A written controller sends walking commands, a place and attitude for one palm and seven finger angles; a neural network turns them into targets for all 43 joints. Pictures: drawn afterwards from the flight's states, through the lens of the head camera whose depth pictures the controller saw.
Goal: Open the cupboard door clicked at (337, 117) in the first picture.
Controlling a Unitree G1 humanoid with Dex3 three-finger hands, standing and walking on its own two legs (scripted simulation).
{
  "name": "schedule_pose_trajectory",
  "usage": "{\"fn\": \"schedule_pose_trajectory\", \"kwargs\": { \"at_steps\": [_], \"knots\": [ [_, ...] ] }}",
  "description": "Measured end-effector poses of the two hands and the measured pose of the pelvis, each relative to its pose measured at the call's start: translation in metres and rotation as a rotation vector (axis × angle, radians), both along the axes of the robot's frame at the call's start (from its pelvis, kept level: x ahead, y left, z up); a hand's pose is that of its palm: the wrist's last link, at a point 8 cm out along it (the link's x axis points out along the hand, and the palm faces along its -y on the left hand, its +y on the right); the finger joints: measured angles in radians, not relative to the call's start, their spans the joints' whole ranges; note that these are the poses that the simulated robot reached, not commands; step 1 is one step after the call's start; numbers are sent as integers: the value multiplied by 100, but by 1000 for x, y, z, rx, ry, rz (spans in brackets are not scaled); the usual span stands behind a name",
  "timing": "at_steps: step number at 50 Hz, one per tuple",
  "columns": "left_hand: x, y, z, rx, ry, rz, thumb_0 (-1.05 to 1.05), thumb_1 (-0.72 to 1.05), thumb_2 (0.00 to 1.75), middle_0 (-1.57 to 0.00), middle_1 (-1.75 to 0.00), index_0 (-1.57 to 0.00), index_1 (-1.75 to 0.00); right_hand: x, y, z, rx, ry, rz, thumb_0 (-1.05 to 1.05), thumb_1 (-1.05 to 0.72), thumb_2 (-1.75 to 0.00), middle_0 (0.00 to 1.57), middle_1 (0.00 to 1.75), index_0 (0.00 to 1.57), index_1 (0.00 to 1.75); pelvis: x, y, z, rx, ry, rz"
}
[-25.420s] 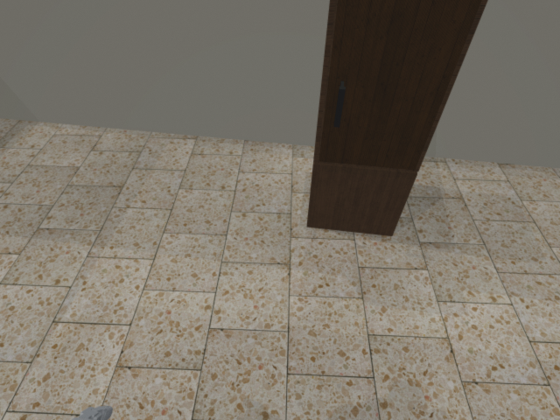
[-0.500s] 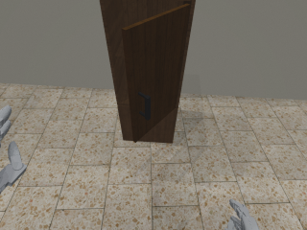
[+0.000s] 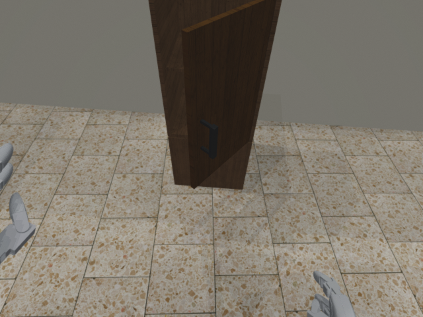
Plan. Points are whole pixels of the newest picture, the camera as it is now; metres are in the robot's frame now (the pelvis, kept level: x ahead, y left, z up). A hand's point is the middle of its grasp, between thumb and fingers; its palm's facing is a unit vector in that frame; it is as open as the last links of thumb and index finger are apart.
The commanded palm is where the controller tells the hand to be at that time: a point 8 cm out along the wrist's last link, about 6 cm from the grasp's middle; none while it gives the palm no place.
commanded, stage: stop stepping back and stand still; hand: left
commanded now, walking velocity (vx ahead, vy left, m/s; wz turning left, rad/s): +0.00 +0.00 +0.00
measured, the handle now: (208, 139) +0.63 +0.05 -0.09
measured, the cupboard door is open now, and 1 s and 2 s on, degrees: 53 53 53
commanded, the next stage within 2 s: let the arm hang, fingers relaxed in 0.02 s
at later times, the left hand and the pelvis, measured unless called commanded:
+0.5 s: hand out of the picture +0.01 +0.16 -0.18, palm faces +0.04 -0.98 -0.19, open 7.0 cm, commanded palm none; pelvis -0.01 -0.02 -0.01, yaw +2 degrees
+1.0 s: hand out of the picture +0.00 +0.14 -0.17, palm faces +0.07 -0.98 -0.21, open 7.3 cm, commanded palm none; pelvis +0.00 -0.03 +0.00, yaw +2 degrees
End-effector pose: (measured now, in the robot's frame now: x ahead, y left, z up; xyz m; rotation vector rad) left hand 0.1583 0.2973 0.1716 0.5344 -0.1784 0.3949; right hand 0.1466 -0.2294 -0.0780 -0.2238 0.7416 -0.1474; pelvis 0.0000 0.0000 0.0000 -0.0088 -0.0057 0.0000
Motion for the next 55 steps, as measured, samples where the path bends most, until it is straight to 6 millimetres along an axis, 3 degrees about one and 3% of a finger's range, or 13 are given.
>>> {"fn": "schedule_pose_trajectory", "kwargs": {
  "at_steps": [6, 7, 9, 11, 13, 17, 20, 27, 34, 38, 44, 49, 55],
  "knots": [
    [1, -2, -3, -5, 26, 6, 2, 89, 90, -21, -30, -21, -30, 2, -3, -2, 3, 4, -7, 2, -90, -90, 21, 30, 20, 30, 1, -1, 0, 0, 4, -1],
    [3, -1, -11, 4, 50, -6, 1, 89, 90, -21, -30, -21, -30, 3, -4, -5, 12, 2, 11, 2, -90, -90, 21, 30, 20, 30, 0, -1, -1, -1, 11, 8],
    [13, 3, -53, -38, 216, -10, 1, 89, 90, -21, -30, -21, -30, 3, -9, -19, 26, 50, 55, 1, -90, -90, 20, 30, 20, 30, -4, 0, -4, 3, 21, 21],
    [15, 4, -113, -130, 458, 23, 0, 90, 90, -20, -30, -20, -30, -1, -16, -35, 30, 116, 67, 1, -90, -90, 21, 30, 20, 30, -7, 1, -8, 10, 23, 24],
    [2, -5, -175, -227, 709, 55, 0, 90, 90, -20, -30, -20, -30, -10, -22, -45, 32, 173, 54, 1, -90, -90, 21, 30, 20, 30, -9, -1, -10, 16, 19, 22],
    [-52, -47, -270, -401, 1118, 71, 1, 91, 90, -20, -30, -20, -30, -44, -35, -54, 18, 294, 6, 1, -91, -90, 20, 30, 20, 30, -11, -8, -11, 24, 5, 17],
    [-101, -85, -310, -525, 1328, 72, 1, 91, 90, -20, -30, -20, -30, -78, -41, -56, -1, 415, -28, 1, -91, -90, 20, 30, 20, 30, -11, -13, -9, 22, -5, 18],
    [-173, -88, -321, -613, 1480, 234, 0, 99, 90, -21, -30, -21, -30, -151, -37, -63, 14, 679, -66, 1, -91, -90, 20, 30, 20, 30, -10, -25, -4, 7, -12, 38],
    [-207, -87, -312, -609, 1560, 317, 0, 94, 90, -21, -30, -20, -30, -183, -19, -72, 85, 765, -84, 1, -91, -90, 20, 30, 20, 30, -9, -28, -2, 8, -16, 38],
    [-205, -89, -309, -605, 1551, 328, 1, 92, 90, -20, -30, -20, -30, -187, -10, -76, 117, 765, -82, 1, -91, -90, 20, 30, 20, 30, -9, -29, -2, 11, -18, 37],
    [-185, -98, -310, -610, 1499, 295, 1, 91, 90, -20, -30, -20, -30, -180, -2, -80, 146, 735, -80, 1, -91, -90, 20, 30, 20, 30, -7, -31, -2, 15, -20, 34],
    [-166, -110, -314, -622, 1460, 254, 1, 91, 90, -20, -30, -20, -30, -171, -1, -80, 149, 706, -84, 1, -91, -90, 20, 30, 20, 30, -4, -32, -2, 16, -21, 31],
    [-160, -110, -314, -624, 1450, 254, 1, 93, 90, -20, -30, -20, -30, -165, -5, -78, 141, 695, -89, 1, -91, -90, 20, 30, 20, 30, 0, -34, -1, 16, -20, 31]
  ]
}}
